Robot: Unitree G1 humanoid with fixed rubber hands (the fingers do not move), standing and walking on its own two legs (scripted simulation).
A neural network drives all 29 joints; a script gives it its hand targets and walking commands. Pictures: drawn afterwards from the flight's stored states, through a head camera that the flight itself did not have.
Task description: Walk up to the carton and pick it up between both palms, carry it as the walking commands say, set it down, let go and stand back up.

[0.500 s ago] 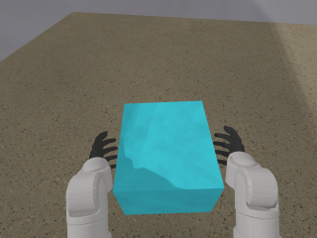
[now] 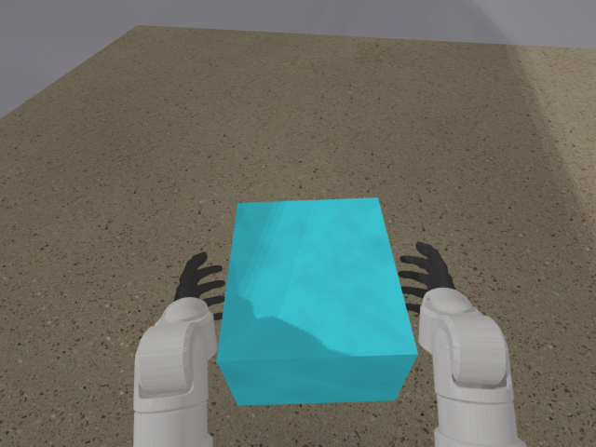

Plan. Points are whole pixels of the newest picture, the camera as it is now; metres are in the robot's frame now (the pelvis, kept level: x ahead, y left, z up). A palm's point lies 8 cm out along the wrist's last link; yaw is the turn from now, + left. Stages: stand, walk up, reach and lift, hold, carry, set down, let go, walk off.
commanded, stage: carry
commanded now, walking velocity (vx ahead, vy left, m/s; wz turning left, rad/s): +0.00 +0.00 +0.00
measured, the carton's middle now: (311, 296) +0.34 +0.00 +0.00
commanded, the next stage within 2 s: none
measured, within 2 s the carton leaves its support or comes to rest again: neither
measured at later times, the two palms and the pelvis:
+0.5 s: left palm (194, 311) +0.27 +0.15 +0.07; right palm (434, 302) +0.27 -0.15 +0.07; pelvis +0.00 +0.00 +0.00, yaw +0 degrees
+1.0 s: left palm (195, 302) +0.27 +0.15 +0.10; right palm (444, 297) +0.27 -0.16 +0.09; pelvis +0.00 -0.01 +0.00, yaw +0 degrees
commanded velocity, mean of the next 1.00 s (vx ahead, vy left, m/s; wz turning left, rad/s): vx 0.00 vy -0.04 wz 0.00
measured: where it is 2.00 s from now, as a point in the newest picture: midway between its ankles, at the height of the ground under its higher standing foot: outside the picture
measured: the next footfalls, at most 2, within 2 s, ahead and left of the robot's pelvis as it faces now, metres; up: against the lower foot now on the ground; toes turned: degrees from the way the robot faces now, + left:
none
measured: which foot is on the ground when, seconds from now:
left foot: down 0.00-1.00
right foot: down 0.00-1.00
